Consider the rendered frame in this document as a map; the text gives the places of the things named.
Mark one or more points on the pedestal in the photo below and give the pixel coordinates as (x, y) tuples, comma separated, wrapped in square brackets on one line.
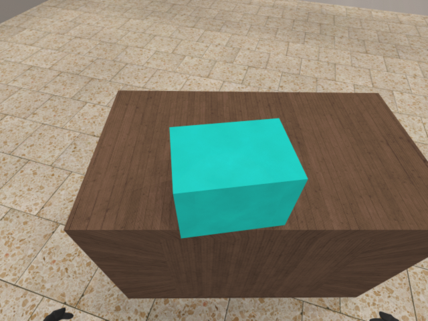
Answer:
[(361, 218)]

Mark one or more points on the robot left hand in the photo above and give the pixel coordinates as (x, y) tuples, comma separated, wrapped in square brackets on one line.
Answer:
[(57, 315)]

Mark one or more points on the carton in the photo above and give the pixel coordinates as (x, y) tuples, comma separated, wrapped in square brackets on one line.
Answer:
[(233, 176)]

